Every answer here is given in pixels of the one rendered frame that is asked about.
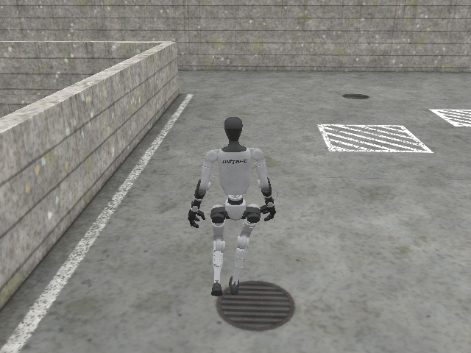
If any right robot forearm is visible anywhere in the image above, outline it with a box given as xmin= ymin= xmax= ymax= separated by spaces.
xmin=261 ymin=177 xmax=275 ymax=207

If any left robot upper arm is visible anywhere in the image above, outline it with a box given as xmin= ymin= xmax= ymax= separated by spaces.
xmin=199 ymin=149 xmax=219 ymax=190

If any robot right hand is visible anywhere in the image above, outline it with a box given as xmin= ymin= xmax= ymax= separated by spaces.
xmin=260 ymin=205 xmax=276 ymax=221

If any robot torso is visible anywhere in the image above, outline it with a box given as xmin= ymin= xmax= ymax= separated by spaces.
xmin=217 ymin=145 xmax=252 ymax=221

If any right robot upper arm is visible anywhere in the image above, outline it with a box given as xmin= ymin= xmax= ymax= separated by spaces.
xmin=249 ymin=148 xmax=269 ymax=189

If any left robot forearm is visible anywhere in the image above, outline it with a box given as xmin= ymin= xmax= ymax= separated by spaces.
xmin=190 ymin=179 xmax=206 ymax=212

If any robot left hand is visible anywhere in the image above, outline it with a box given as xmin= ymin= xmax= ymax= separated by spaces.
xmin=188 ymin=209 xmax=205 ymax=228

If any right robot thigh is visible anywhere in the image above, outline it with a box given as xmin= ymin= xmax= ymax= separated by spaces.
xmin=236 ymin=204 xmax=261 ymax=249

